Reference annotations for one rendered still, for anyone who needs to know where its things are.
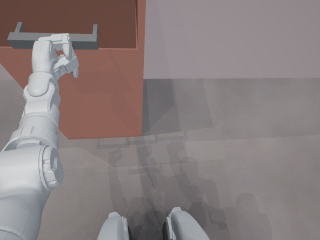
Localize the right robot shin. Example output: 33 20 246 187
167 207 182 240

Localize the cabinet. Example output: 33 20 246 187
0 0 146 140

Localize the robot left forearm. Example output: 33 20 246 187
0 72 61 153

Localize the handle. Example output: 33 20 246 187
7 22 99 50

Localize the left robot hand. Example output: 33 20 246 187
31 33 79 82

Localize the drawer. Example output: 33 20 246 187
0 0 136 49

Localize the left robot upper arm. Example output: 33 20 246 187
0 145 64 240

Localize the right robot thigh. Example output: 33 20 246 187
166 211 210 240

